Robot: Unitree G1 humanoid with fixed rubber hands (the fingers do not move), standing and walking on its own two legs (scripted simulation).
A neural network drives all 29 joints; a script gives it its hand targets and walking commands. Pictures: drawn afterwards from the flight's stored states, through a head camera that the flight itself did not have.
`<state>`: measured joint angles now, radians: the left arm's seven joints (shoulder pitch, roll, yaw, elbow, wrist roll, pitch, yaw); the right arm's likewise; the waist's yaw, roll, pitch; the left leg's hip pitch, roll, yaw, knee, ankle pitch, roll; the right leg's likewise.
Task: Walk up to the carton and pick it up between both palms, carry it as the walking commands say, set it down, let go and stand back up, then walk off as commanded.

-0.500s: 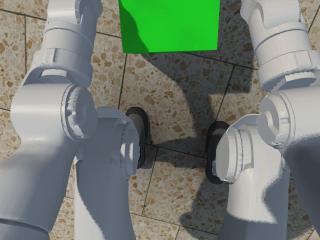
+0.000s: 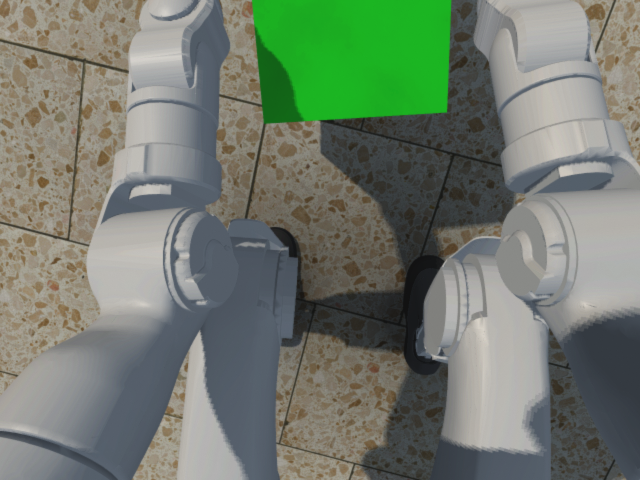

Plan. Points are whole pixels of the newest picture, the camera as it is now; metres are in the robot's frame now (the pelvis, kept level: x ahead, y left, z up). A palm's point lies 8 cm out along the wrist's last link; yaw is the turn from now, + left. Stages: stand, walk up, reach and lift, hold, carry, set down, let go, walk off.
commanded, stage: reach and lift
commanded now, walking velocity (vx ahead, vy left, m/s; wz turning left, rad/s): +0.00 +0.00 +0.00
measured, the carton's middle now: out of the picture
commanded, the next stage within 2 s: none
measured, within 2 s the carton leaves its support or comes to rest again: neither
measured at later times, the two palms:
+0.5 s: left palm out of the picture +0.52 +0.17 -0.07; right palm out of the picture +0.56 -0.08 -0.07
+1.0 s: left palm out of the picture +0.50 +0.17 +0.01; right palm out of the picture +0.53 -0.08 +0.00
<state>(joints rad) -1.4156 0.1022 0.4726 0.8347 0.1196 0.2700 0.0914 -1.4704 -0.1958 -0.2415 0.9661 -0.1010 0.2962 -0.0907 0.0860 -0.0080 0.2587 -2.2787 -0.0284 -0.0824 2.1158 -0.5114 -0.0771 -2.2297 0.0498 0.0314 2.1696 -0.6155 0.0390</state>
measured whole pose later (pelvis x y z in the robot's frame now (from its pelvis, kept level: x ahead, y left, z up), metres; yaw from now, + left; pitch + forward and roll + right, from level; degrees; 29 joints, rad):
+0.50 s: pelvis +0.00 +0.00 +0.04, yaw -1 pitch +43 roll +0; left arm -1.26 -0.03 0.55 0.62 0.21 0.32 0.12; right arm -1.37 -0.10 -0.31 0.86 -0.18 0.34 -0.13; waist 0.08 -0.02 0.09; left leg -2.24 -0.03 -0.08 1.99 -0.50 -0.08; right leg -2.21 0.07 0.05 2.03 -0.58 0.05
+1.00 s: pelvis -0.01 +0.01 +0.08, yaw -1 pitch +45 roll -1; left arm -1.18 -0.11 0.60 0.57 0.31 0.38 0.09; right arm -1.26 -0.02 -0.39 0.77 -0.28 0.40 -0.10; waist 0.08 -0.01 -0.05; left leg -2.15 -0.03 -0.08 1.80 -0.44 -0.07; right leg -2.11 0.06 0.05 1.84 -0.52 0.05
